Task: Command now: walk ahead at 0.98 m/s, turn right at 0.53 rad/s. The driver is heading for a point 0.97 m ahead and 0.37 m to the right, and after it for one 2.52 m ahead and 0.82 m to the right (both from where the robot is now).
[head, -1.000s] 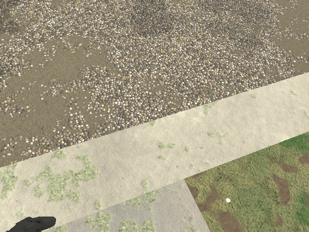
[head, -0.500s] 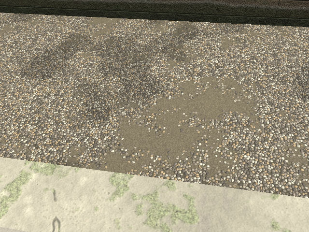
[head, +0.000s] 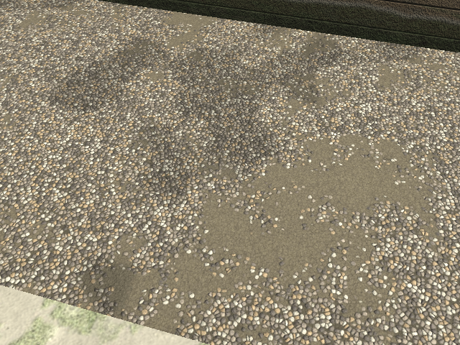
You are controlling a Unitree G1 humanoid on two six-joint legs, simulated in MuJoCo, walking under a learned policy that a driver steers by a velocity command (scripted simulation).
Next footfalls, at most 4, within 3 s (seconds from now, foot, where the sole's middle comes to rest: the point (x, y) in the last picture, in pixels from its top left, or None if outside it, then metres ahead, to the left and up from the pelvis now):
0.12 right None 0.27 -0.04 -0.76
0.42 left None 0.38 0.09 -0.76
0.74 right None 0.19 -0.15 -0.76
0.96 left None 0.27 0.08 -0.76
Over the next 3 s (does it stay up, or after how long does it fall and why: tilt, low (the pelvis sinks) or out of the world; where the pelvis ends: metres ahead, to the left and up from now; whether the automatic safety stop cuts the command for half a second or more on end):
stays up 0.13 -0.03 0.01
